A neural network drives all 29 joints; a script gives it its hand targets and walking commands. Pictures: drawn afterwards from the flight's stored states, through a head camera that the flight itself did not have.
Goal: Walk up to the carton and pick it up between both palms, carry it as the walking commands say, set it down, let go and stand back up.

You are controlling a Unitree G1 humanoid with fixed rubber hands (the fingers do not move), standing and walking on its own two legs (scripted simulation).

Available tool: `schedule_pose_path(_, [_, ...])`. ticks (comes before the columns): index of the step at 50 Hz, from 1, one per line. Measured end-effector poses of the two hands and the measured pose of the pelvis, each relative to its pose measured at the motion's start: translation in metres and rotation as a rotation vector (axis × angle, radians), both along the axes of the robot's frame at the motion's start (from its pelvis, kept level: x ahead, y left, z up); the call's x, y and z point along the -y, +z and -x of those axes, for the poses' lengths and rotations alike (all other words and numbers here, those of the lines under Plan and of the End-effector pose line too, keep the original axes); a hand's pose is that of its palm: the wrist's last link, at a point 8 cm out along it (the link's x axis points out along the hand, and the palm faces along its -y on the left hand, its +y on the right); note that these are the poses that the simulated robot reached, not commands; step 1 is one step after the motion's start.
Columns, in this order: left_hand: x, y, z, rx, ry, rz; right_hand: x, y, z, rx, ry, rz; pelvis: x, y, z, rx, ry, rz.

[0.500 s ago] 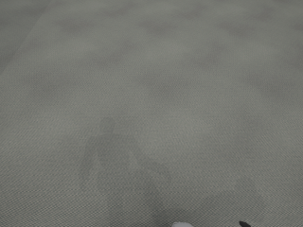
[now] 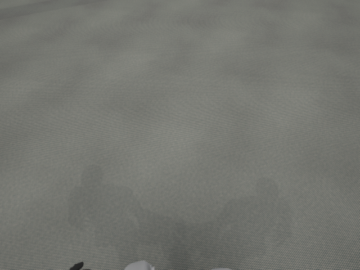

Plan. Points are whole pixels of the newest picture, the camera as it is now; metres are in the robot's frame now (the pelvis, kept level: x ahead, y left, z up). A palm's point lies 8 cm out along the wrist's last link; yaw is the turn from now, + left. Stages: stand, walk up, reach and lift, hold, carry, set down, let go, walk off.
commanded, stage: walk up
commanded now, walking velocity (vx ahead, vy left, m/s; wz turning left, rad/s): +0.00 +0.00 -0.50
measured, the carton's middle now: out of the picture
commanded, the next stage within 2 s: none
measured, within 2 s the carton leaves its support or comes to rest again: neither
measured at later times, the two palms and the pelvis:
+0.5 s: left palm out of the picture +0.10 +0.25 -0.12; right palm out of the picture -0.04 -0.24 -0.13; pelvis -0.03 +0.01 +0.00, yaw -17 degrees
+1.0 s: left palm out of the picture +0.15 +0.21 -0.14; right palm out of the picture -0.07 -0.26 -0.11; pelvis -0.03 +0.02 +0.00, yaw -28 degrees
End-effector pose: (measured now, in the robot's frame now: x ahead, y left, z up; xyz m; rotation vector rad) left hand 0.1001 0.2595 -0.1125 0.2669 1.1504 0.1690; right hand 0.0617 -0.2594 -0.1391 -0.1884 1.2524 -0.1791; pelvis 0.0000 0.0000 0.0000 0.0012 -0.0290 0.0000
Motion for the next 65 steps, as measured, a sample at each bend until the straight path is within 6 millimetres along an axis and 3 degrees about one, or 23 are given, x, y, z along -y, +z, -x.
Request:
schedule_pose_path(5, [0.002, -0.010, 0.009, -0.011, -0.009, 0.046, -0.001, 0.016, -0.006, 0.063, -0.011, 0.041, -0.008, 0.001, 0.007, -0.001, -0.041, 0.011])
schedule_pose_path(9, [-0.003, -0.029, 0.017, -0.041, -0.029, 0.097, -0.012, 0.027, -0.002, 0.124, -0.030, 0.085, -0.021, -0.005, 0.013, 0.000, -0.076, 0.027])
schedule_pose_path(14, [-0.005, -0.030, 0.022, -0.093, -0.094, 0.116, -0.026, 0.036, 0.036, 0.087, -0.081, 0.090, -0.027, 0.004, 0.020, 0.010, -0.156, 0.020])
schedule_pose_path(19, [-0.006, -0.020, 0.019, -0.109, -0.128, 0.112, -0.030, 0.032, 0.071, 0.031, -0.161, 0.060, -0.024, 0.010, 0.023, 0.009, -0.213, 0.014])
schedule_pose_path(24, [0.006, -0.012, 0.006, -0.104, -0.183, 0.058, -0.022, 0.013, 0.096, 0.014, -0.231, 0.009, -0.013, 0.005, 0.028, -0.006, -0.275, -0.018])
schedule_pose_path(30, [0.041, 0.000, -0.013, -0.048, -0.293, -0.011, -0.003, -0.009, 0.126, -0.007, -0.336, -0.037, 0.004, -0.001, 0.039, -0.014, -0.352, -0.024])
schedule_pose_path(38, [0.067, 0.004, -0.024, -0.044, -0.384, -0.005, 0.017, 0.008, 0.134, 0.043, -0.400, -0.006, 0.011, 0.008, 0.043, -0.001, -0.416, -0.040])
schedule_pose_path(45, [0.062, -0.008, -0.035, -0.056, -0.416, 0.036, 0.023, 0.024, 0.130, 0.088, -0.424, 0.075, -0.003, 0.005, 0.042, 0.006, -0.460, -0.010])
schedule_pose_path(50, [0.046, -0.029, -0.049, -0.089, -0.431, 0.065, 0.006, 0.029, 0.130, 0.109, -0.445, 0.128, -0.022, -0.004, 0.034, -0.004, -0.488, 0.009])
schedule_pose_path(56, [0.047, -0.028, -0.066, -0.139, -0.530, 0.074, -0.033, 0.036, 0.162, 0.065, -0.533, 0.110, -0.027, 0.005, 0.027, -0.009, -0.598, 0.000])
schedule_pose_path(60, [0.067, -0.014, -0.087, -0.142, -0.608, 0.099, -0.054, 0.037, 0.196, 0.016, -0.629, 0.078, -0.019, 0.014, 0.014, -0.026, -0.644, 0.011])
schedule_pose_path(65, [0.116, 0.000, -0.126, -0.080, -0.697, 0.107, -0.076, 0.033, 0.234, -0.058, -0.744, 0.007, 0.006, 0.019, -0.002, -0.040, -0.698, 0.009])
